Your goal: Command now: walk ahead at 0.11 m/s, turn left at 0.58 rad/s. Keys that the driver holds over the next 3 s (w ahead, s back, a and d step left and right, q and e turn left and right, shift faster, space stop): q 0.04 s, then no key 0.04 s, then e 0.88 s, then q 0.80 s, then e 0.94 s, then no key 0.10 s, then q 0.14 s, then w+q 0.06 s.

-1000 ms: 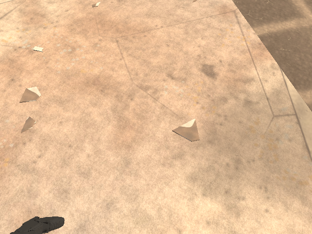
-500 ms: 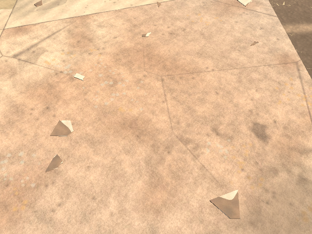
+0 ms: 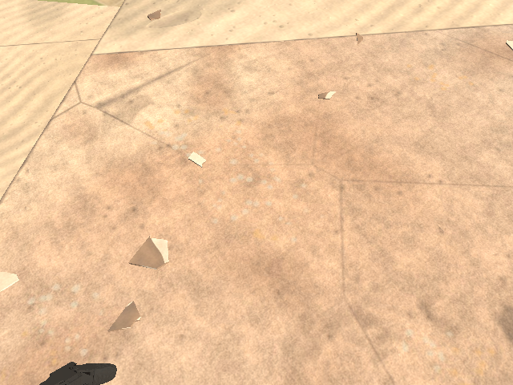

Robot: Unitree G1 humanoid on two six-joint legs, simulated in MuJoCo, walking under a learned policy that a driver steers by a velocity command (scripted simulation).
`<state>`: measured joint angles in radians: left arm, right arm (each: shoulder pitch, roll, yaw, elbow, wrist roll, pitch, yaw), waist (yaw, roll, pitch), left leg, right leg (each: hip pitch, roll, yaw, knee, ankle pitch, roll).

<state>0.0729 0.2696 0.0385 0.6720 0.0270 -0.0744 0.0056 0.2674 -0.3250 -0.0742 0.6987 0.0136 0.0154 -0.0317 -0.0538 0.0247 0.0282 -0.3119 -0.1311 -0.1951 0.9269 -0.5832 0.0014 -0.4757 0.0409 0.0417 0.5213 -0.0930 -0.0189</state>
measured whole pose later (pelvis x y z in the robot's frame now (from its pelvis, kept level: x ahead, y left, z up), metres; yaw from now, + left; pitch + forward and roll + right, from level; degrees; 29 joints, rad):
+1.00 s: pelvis +0.05 -0.02 +0.02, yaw -21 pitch +2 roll +1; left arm 0.16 0.31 0.07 0.65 -0.01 0.05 0.02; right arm 0.12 -0.29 -0.08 0.72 0.01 -0.01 -0.03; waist 0.02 0.00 0.04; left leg -0.38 -0.03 -0.11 0.70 -0.35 -0.08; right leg -0.30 0.11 0.19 0.49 -0.20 -0.05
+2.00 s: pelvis +0.08 +0.07 +0.02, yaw -1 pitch +0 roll +0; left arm 0.20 0.30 0.06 0.78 -0.01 0.04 0.02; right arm 0.15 -0.22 -0.01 0.64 -0.03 0.00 -0.01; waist 0.02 -0.04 0.03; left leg -0.23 -0.05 0.02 0.47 -0.24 0.07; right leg -0.38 -0.06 0.03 0.81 -0.37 0.09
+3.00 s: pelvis +0.09 +0.07 +0.01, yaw -27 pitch +0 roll +0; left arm 0.16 0.27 0.05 0.70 0.00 0.04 0.03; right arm 0.21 -0.24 -0.04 0.73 0.02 0.00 0.00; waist -0.02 -0.02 0.05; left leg -0.25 -0.02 -0.02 0.49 -0.25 0.01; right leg -0.19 -0.01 0.07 0.47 -0.29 0.05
